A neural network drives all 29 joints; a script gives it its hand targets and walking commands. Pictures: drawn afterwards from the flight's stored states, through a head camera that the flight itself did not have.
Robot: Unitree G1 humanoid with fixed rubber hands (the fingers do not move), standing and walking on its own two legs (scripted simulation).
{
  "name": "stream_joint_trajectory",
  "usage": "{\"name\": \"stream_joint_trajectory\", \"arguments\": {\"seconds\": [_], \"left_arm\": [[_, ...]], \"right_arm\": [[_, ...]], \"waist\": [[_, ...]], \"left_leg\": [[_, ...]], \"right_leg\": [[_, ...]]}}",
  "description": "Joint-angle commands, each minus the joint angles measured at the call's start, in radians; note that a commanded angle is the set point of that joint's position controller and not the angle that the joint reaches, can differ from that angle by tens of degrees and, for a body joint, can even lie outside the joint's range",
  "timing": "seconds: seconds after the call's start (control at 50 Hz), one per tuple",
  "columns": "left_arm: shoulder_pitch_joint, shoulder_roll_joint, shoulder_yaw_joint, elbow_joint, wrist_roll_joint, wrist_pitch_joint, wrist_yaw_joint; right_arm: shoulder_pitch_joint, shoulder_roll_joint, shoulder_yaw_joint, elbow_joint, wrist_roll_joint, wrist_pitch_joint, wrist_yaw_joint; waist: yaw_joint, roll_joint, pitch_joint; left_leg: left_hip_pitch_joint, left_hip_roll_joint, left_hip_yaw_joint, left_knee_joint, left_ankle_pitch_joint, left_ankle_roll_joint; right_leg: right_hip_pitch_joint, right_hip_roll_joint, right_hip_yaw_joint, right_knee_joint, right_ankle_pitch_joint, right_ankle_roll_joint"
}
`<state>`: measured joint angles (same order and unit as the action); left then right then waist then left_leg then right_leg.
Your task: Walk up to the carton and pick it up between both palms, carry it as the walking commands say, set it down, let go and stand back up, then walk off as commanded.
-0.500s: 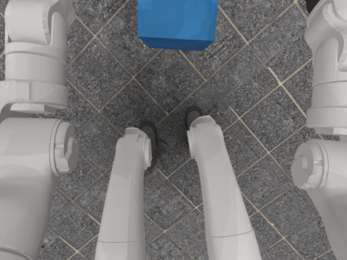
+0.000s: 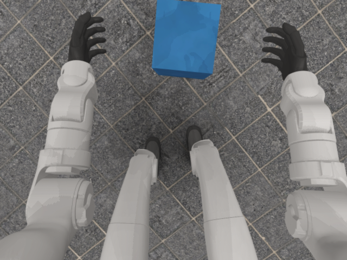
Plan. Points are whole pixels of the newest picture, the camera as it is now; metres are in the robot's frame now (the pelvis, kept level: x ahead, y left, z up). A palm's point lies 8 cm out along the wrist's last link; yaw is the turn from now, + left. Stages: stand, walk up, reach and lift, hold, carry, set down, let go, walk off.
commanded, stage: let go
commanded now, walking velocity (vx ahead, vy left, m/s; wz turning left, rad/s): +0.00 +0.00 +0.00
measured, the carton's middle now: (184, 46) +0.57 -0.06 -0.57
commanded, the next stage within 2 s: stand in 1.14 s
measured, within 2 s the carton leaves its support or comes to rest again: neither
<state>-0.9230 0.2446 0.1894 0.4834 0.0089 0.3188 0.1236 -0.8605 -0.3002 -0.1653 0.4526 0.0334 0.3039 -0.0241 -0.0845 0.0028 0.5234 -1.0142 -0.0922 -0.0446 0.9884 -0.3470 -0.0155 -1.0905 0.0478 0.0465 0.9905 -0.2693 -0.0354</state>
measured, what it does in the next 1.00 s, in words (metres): rises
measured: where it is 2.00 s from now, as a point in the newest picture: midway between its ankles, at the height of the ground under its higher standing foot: (174, 160)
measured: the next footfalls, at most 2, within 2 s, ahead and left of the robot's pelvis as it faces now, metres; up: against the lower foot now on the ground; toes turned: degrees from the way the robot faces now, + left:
none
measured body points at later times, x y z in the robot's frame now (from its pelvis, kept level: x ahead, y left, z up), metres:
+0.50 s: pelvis +0.07 +0.01 +0.06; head +0.18 +0.01 +0.50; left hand +0.35 +0.22 -0.03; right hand +0.29 -0.22 -0.03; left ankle +0.06 +0.12 -0.66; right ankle +0.10 -0.09 -0.66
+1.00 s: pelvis +0.12 +0.02 +0.08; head +0.13 +0.02 +0.53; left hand +0.28 +0.25 +0.00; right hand +0.28 -0.21 -0.01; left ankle +0.07 +0.12 -0.66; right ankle +0.10 -0.09 -0.66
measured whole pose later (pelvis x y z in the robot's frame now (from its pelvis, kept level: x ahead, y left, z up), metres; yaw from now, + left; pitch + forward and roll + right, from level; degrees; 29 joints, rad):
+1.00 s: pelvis +0.12 +0.02 +0.08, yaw -1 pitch -2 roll -1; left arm 0.26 0.20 0.03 0.44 0.01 0.09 -0.05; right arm 0.23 -0.21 -0.03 0.46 0.00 0.10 0.06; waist 0.00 0.02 0.06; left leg -0.09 -0.05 -0.07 0.47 -0.35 0.04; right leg -0.15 0.05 0.04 0.47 -0.28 -0.02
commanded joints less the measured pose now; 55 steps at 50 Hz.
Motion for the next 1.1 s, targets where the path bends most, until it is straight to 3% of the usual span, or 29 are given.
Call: {"name": "stream_joint_trajectory", "arguments": {"seconds": [0.0,0.06,0.1,0.12,0.16,0.18,0.2,0.22,0.24,0.36,0.4,0.42,0.52,0.54,0.56,0.64,0.68,0.7,0.76,0.78,0.88,0.9,0.92,0.94,0.96,0.98,1.04,1.06,1.08], "left_arm": [[-0.122,0.139,0.003,-0.422,-0.010,-0.060,0.012],[0.092,0.070,-0.036,-0.335,-0.034,-0.074,-0.016],[0.204,0.082,-0.013,-0.389,0.016,-0.101,-0.008],[0.232,0.111,0.006,-0.349,0.043,-0.125,-0.006],[0.371,0.062,-0.025,-0.294,0.044,-0.152,-0.027],[0.413,0.031,-0.021,-0.311,0.030,-0.164,-0.030],[0.393,0.064,-0.010,-0.322,0.059,-0.183,-0.040],[0.414,0.040,-0.027,-0.265,0.039,-0.193,-0.054],[0.472,0.038,-0.036,-0.224,0.069,-0.207,-0.061],[0.628,0.013,-0.070,-0.071,0.040,-0.244,-0.105],[0.817,0.025,-0.051,-0.069,0.074,-0.259,-0.116],[0.702,0.051,-0.054,-0.059,0.039,-0.258,-0.122],[0.902,0.029,-0.083,-0.104,0.020,-0.311,-0.139],[0.952,0.016,-0.066,-0.157,0.022,-0.321,-0.141],[0.957,0.042,-0.062,-0.175,0.043,-0.320,-0.140],[1.011,0.035,-0.112,-0.203,0.017,-0.316,-0.151],[1.063,0.030,-0.113,-0.197,-0.005,-0.318,-0.159],[1.119,0.027,-0.099,-0.205,0.010,-0.315,-0.157],[1.083,0.077,-0.087,-0.263,0.019,-0.309,-0.160],[1.071,0.065,-0.115,-0.279,-0.013,-0.305,-0.161],[1.101,0.068,-0.116,-0.217,-0.002,-0.275,-0.163],[1.089,0.072,-0.134,-0.227,-0.015,-0.273,-0.167],[1.111,0.079,-0.119,-0.193,0.010,-0.268,-0.169],[1.142,0.058,-0.124,-0.196,-0.008,-0.261,-0.168],[1.104,0.078,-0.116,-0.206,0.011,-0.272,-0.162],[1.090,0.071,-0.131,-0.191,-0.023,-0.272,-0.164],[1.125,0.076,-0.122,-0.159,-0.009,-0.266,-0.146],[1.132,0.082,-0.130,-0.138,-0.017,-0.265,-0.150],[1.126,0.103,-0.131,-0.115,-0.021,-0.269,-0.147]], "right_arm": [[-0.026,-0.188,-0.024,-0.330,0.015,-0.058,0.033],[0.202,-0.145,-0.018,-0.274,-0.001,-0.071,0.054],[0.251,-0.157,-0.059,-0.382,-0.008,-0.109,0.054],[0.262,-0.094,-0.003,-0.382,0.036,-0.133,0.053],[0.428,-0.066,0.023,-0.263,0.035,-0.158,0.082],[0.462,-0.102,0.009,-0.293,0.003,-0.165,0.082],[0.428,-0.083,0.010,-0.288,-0.003,-0.185,0.088],[0.503,-0.073,-0.009,-0.216,-0.039,-0.184,0.084],[0.544,-0.014,0.020,-0.224,-0.006,-0.208,0.085],[0.657,-0.023,0.025,-0.114,-0.044,-0.247,0.101],[0.852,0.011,0.041,-0.063,-0.059,-0.254,0.095],[0.750,-0.015,0.061,-0.113,-0.039,-0.259,0.094],[0.909,-0.020,0.076,-0.174,-0.028,-0.304,0.093],[1.011,-0.030,0.070,-0.190,-0.052,-0.302,0.097],[0.992,-0.022,0.091,-0.196,-0.053,-0.297,0.097],[0.992,-0.022,0.097,-0.211,-0.018,-0.293,0.104],[0.997,-0.034,0.096,-0.236,-0.018,-0.309,0.096],[1.097,-0.040,0.075,-0.183,-0.047,-0.291,0.089],[1.041,-0.039,0.067,-0.212,-0.033,-0.281,0.097],[1.050,-0.044,0.061,-0.192,-0.036,-0.280,0.095],[1.064,-0.030,0.086,-0.151,-0.037,-0.250,0.089],[1.076,-0.041,0.089,-0.163,-0.034,-0.250,0.086],[1.059,-0.037,0.080,-0.136,-0.040,-0.242,0.082],[1.098,-0.033,0.093,-0.119,-0.032,-0.238,0.081],[1.021,-0.051,0.086,-0.134,-0.035,-0.234,0.076],[1.058,-0.046,0.082,-0.098,-0.050,-0.220,0.062],[1.054,-0.031,0.094,-0.135,-0.058,-0.184,0.049],[1.068,-0.037,0.090,-0.145,-0.063,-0.174,0.047],[1.026,-0.040,0.082,-0.139,-0.067,-0.157,0.036]], "waist": [[0.007,-0.009,-2.029],[-0.047,-0.042,-1.809],[-0.018,0.000,-1.844],[0.053,-0.024,-1.711],[0.069,0.013,-1.578],[0.024,-0.005,-1.616],[0.064,0.012,-1.505],[-0.002,-0.034,-1.430],[0.048,0.023,-1.326],[-0.003,-0.008,-0.846],[0.038,0.001,-0.813],[0.037,-0.009,-0.752],[0.051,0.041,-0.786],[0.022,0.022,-0.825],[0.067,0.023,-0.763],[0.066,0.056,-0.662],[0.079,-0.007,-0.693],[0.064,0.061,-0.697],[0.103,0.059,-0.695],[0.047,0.044,-0.675],[0.077,0.025,-0.600],[0.042,0.018,-0.600],[0.073,-0.006,-0.558],[0.065,0.063,-0.616],[0.090,0.055,-0.568],[0.053,0.014,-0.591],[0.126,0.036,-0.597],[0.090,0.020,-0.589],[0.112,-0.018,-0.605]], "left_leg": [[0.326,-0.018,0.023,-0.094,0.348,0.001],[0.338,-0.005,0.022,-0.139,0.264,0.019],[0.476,0.009,0.008,-0.183,0.313,0.010],[0.403,0.000,0.005,-0.177,0.303,0.013],[0.446,0.018,0.000,-0.224,0.324,0.007],[0.480,0.029,0.010,-0.231,0.283,0.009],[0.442,0.030,0.011,-0.254,0.226,0.007],[0.425,0.033,0.018,-0.259,0.209,0.005],[0.436,0.038,0.000,-0.281,0.255,0.007],[0.500,0.077,-0.008,-0.425,0.036,0.011],[0.621,0.073,0.019,-0.480,0.045,0.004],[0.563,0.075,0.000,-0.475,0.035,0.011],[0.715,0.100,-0.025,-0.532,0.307,0.000],[0.764,0.099,-0.013,-0.545,0.304,-0.003],[0.772,0.081,0.003,-0.543,0.271,-0.005],[0.832,0.102,-0.044,-0.577,0.376,-0.016],[0.877,0.089,-0.029,-0.558,0.473,-0.015],[0.879,0.092,-0.030,-0.570,0.496,-0.029],[0.879,0.082,-0.036,-0.574,0.416,-0.024],[0.885,0.094,-0.043,-0.570,0.473,-0.038],[0.906,0.077,-0.020,-0.567,0.472,-0.020],[0.911,0.079,-0.030,-0.566,0.489,-0.017],[0.870,0.086,-0.038,-0.572,0.527,-0.019],[0.919,0.082,-0.027,-0.568,0.583,-0.030],[0.894,0.079,-0.011,-0.563,0.538,-0.026],[0.905,0.080,-0.013,-0.553,0.535,-0.018],[0.868,0.086,-0.024,-0.538,0.561,-0.007],[0.916,0.105,-0.017,-0.553,0.527,0.002],[0.897,0.082,0.003,-0.536,0.550,-0.003]], "right_leg": [[1.047,-0.021,0.031,-0.046,0.679,0.037],[1.059,-0.037,0.048,-0.102,0.663,0.040],[1.057,-0.017,0.027,-0.136,0.618,0.040],[1.035,-0.026,0.033,-0.141,0.626,0.049],[0.967,-0.027,0.024,-0.171,0.559,0.041],[1.025,-0.032,0.029,-0.181,0.534,0.040],[0.984,-0.038,0.043,-0.211,0.470,0.043],[0.974,-0.035,0.043,-0.230,0.469,0.050],[0.916,-0.032,0.027,-0.237,0.474,0.052],[0.741,-0.031,-0.023,-0.380,0.130,0.051],[0.841,-0.031,-0.025,-0.447,0.102,0.052],[0.814,-0.038,-0.020,-0.435,0.079,0.047],[0.985,-0.024,-0.006,-0.469,0.360,0.037],[1.024,-0.029,-0.002,-0.487,0.369,0.037],[1.008,-0.028,-0.012,-0.501,0.309,0.054],[0.969,-0.001,-0.024,-0.525,0.283,0.032],[0.989,0.003,-0.018,-0.539,0.353,0.039],[1.051,0.007,-0.019,-0.529,0.374,0.035],[1.075,-0.003,-0.014,-0.537,0.319,0.034],[1.004,0.001,-0.018,-0.541,0.337,0.030],[1.023,-0.008,-0.014,-0.553,0.327,0.044],[1.024,-0.004,-0.023,-0.538,0.376,0.043],[1.030,-0.013,-0.016,-0.537,0.404,0.049],[1.048,-0.005,-0.016,-0.540,0.428,0.044],[1.032,-0.010,-0.020,-0.534,0.385,0.052],[1.041,-0.015,-0.012,-0.536,0.437,0.041],[1.060,-0.025,-0.015,-0.498,0.457,0.043],[1.058,-0.013,-0.024,-0.494,0.395,0.046],[1.085,-0.011,-0.013,-0.493,0.472,0.048]]}}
